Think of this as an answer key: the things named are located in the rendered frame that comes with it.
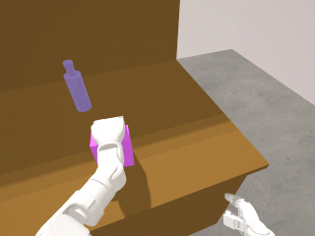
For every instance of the left robot hand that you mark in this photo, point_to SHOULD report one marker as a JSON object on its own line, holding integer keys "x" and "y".
{"x": 110, "y": 129}

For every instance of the right robot hand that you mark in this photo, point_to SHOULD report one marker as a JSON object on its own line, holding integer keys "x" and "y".
{"x": 245, "y": 212}

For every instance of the robot right forearm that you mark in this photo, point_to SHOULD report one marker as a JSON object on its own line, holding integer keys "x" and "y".
{"x": 254, "y": 227}

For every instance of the robot left upper arm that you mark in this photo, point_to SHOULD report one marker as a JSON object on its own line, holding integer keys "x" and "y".
{"x": 66, "y": 225}

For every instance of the sponge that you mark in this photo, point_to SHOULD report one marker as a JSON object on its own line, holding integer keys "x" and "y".
{"x": 126, "y": 145}

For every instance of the table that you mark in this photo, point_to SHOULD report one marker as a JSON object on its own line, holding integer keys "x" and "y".
{"x": 187, "y": 153}

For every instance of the robot left forearm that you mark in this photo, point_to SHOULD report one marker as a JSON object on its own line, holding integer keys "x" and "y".
{"x": 88, "y": 204}

